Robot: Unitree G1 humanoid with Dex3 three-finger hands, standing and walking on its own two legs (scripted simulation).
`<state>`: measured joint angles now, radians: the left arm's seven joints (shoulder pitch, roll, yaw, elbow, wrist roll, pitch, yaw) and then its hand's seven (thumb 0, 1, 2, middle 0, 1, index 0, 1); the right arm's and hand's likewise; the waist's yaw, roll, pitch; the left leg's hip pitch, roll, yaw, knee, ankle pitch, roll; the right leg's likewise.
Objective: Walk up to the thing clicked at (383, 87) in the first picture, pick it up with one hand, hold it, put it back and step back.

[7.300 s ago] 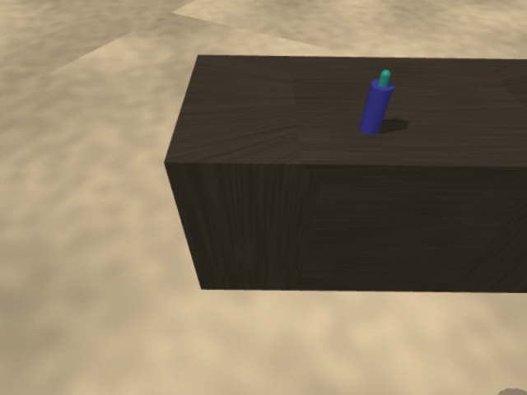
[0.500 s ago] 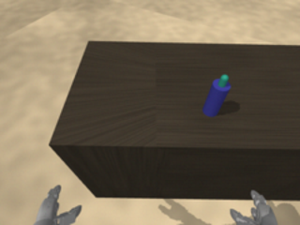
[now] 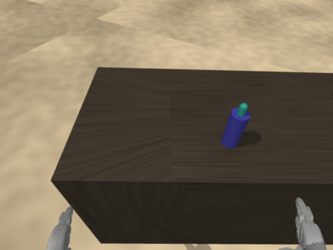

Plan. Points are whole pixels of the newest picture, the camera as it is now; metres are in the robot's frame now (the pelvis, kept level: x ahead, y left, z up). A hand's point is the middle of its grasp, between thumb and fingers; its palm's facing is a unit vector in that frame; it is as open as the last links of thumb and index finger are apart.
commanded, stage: rise first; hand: right
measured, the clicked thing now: (236, 124) +0.48 -0.21 +0.01
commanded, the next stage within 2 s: go down in 1.04 s
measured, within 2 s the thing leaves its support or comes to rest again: neither
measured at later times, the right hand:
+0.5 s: hand (299, 237) +0.16 -0.25 +0.03, palm faces +0.29 +0.89 -0.36, open 17.5 cm
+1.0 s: hand (313, 238) +0.15 -0.25 +0.07, palm faces +0.31 +0.87 -0.39, open 17.5 cm
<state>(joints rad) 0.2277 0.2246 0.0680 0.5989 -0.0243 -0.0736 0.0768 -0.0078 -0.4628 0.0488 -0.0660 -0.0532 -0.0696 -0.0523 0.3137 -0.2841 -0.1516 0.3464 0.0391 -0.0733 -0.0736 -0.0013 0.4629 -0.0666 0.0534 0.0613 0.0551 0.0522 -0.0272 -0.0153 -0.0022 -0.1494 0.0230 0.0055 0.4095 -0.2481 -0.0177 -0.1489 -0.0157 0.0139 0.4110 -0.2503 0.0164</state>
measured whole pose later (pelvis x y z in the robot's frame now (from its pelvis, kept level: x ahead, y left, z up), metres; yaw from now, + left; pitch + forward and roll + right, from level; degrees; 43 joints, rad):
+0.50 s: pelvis -0.02 +0.00 +0.00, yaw +0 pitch -4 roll +0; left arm 0.24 0.22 0.13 0.64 -0.01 -0.08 0.05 -0.01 -0.54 0.05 -0.06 -0.05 -0.06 -0.06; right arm 0.44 -0.29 -0.21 0.03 0.04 -0.13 -0.04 -0.01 0.55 -0.05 0.06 0.06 0.06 0.05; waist -0.04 -0.03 0.04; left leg -0.11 0.03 0.01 0.41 -0.23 -0.02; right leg -0.11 -0.01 0.02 0.40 -0.23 0.02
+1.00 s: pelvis -0.03 +0.00 +0.00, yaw +0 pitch -5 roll +0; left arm 0.23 0.22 0.14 0.68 -0.01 -0.13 0.04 -0.01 -0.55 0.06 -0.06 -0.05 -0.06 -0.06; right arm 0.45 -0.30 -0.25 -0.07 0.04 -0.23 -0.03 -0.01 0.55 -0.05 0.06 0.06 0.06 0.05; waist -0.05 -0.04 0.06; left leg -0.12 0.03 0.01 0.41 -0.21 -0.01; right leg -0.12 -0.01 0.02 0.40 -0.20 0.02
